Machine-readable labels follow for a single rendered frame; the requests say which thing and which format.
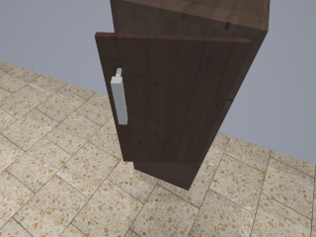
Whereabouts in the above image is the handle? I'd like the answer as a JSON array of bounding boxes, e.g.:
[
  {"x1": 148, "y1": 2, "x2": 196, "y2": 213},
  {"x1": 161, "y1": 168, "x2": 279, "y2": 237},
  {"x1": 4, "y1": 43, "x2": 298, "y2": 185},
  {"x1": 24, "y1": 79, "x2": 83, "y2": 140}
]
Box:
[{"x1": 111, "y1": 68, "x2": 128, "y2": 125}]

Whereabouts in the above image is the cupboard door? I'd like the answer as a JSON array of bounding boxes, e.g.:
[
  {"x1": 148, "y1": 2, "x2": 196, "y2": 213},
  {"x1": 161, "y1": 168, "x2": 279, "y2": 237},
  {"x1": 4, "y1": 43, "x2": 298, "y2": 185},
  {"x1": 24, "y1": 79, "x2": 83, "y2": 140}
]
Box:
[{"x1": 95, "y1": 32, "x2": 252, "y2": 164}]

